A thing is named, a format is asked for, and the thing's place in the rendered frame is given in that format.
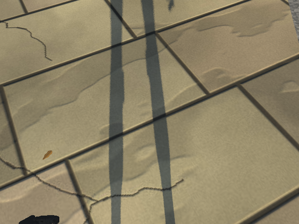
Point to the left robot hand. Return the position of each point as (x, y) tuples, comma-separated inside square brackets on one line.
[(49, 219)]

